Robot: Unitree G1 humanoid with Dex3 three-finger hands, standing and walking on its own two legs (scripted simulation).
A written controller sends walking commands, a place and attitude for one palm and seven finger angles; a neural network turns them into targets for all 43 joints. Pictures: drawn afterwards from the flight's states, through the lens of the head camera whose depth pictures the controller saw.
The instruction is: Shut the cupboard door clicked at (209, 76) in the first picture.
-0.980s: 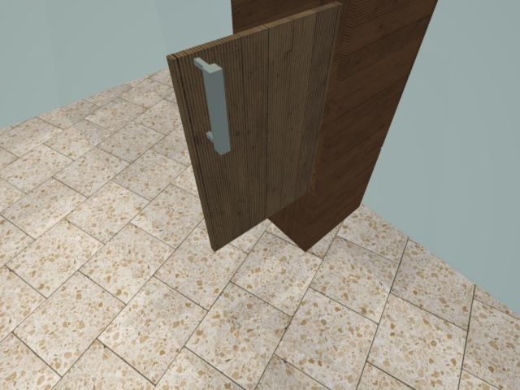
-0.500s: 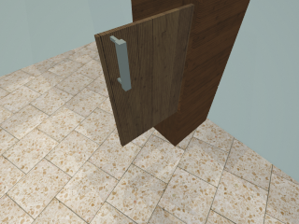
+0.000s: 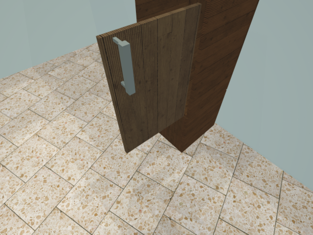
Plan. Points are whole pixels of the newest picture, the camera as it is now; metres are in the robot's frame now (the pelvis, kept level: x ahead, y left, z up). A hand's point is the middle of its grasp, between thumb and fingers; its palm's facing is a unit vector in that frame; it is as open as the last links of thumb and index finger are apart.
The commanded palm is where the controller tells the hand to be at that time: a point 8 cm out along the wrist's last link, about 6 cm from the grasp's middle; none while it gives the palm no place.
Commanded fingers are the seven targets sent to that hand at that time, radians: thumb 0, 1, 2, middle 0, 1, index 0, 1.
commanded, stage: walk to a spot facing it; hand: left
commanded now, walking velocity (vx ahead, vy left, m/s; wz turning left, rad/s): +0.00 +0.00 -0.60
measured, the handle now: (123, 67) +0.54 +0.13 +0.14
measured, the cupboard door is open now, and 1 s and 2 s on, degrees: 87 87 87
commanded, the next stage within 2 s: none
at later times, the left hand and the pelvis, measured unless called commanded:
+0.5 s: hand out of the picture +0.09 +0.18 -0.18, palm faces -0.16 -0.95 -0.26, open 7.4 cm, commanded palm none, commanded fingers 0.00 0.90 0.90 -0.20 -0.30 -0.20 -0.30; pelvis -0.02 -0.01 -0.03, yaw -13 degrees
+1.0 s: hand out of the picture +0.15 +0.18 -0.19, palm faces -0.43 -0.88 -0.21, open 7.4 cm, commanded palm none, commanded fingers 0.00 0.90 0.90 -0.20 -0.30 -0.20 -0.30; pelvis -0.01 +0.02 -0.01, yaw -30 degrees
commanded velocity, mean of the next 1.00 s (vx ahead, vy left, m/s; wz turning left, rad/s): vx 0.00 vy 0.00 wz -0.60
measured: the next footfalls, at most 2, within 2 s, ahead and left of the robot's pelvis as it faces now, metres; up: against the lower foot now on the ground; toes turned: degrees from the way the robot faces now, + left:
left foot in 0.90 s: +0.08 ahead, +0.12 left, +0.00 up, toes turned -29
right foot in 1.20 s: -0.06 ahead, -0.13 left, +0.00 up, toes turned -41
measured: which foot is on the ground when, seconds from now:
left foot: down 0.00-0.50, up 0.52-0.88, down 0.90-1.00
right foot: down 0.00-0.90, up 0.92-1.00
